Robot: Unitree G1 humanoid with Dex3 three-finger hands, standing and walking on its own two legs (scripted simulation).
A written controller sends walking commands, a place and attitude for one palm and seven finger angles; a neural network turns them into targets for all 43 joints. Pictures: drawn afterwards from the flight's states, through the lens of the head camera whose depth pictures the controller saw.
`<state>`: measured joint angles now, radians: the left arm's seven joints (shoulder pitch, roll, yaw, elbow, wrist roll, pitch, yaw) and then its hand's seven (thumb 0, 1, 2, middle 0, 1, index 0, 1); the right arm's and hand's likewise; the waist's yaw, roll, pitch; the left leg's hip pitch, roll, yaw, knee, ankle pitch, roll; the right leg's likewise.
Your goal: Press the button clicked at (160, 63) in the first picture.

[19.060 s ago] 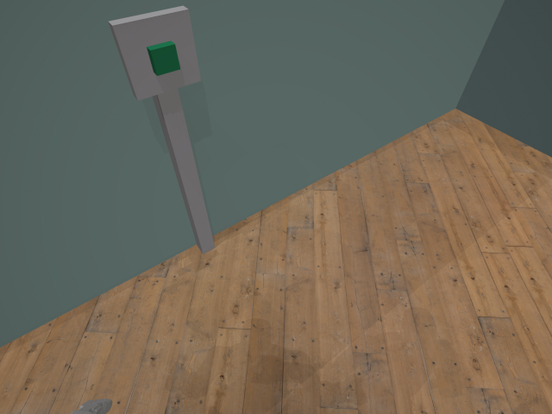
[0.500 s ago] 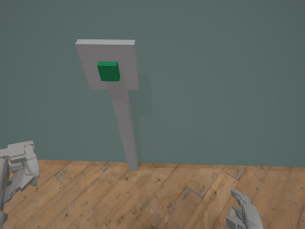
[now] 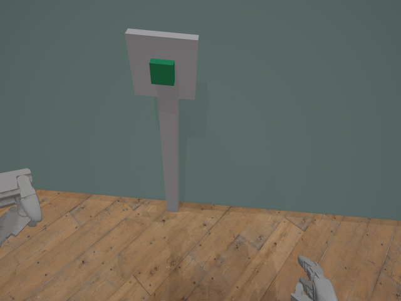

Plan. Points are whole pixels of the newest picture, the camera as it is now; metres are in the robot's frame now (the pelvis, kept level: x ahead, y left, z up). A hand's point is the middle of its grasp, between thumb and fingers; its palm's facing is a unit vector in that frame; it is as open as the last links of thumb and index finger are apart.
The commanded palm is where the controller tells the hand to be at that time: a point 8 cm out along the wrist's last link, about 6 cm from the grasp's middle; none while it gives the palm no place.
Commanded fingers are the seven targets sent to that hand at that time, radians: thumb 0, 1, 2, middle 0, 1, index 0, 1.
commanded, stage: step back with the hand held close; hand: left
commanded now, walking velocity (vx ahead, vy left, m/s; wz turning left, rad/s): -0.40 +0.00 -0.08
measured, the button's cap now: (162, 71) +0.64 +0.14 +0.12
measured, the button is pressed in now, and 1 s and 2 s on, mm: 0 0 0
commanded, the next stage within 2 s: stop stepping back and stand still in 0.50 s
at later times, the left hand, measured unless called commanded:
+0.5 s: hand out of the picture +0.10 +0.27 +0.19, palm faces +0.39 -0.83 -0.40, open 3.1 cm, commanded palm +0.04 +0.30 +0.19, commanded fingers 0.00 0.90 0.90 -1.30 -1.50 -1.30 -1.50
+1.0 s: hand out of the picture -0.03 +0.27 +0.19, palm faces +0.26 -0.85 -0.46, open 3.1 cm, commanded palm -0.06 +0.31 +0.19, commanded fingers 0.00 0.90 0.90 -1.30 -1.50 -1.30 -1.50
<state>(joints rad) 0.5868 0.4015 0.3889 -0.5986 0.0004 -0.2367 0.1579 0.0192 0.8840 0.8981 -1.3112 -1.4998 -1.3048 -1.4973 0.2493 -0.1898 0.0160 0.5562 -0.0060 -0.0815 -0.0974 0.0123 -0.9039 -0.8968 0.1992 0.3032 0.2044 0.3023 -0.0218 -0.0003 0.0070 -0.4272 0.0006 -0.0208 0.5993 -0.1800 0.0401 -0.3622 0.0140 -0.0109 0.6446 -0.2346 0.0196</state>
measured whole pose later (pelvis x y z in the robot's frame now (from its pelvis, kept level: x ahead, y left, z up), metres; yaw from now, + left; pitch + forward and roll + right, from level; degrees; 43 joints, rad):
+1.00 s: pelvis -0.22 +0.05 +0.00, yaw -7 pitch +0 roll +0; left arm 0.67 0.45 0.39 -0.70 -0.03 -0.17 0.12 0.02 0.88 0.90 -1.31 -1.50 -1.31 -1.50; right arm 0.26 -0.20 0.01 0.64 -0.03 -0.08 -0.05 0.01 -0.90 -0.90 0.20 0.30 0.21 0.30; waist 0.02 -0.07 -0.05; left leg -0.62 -0.01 0.02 0.99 -0.32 -0.03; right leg -0.29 0.02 -0.08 0.54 -0.28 -0.09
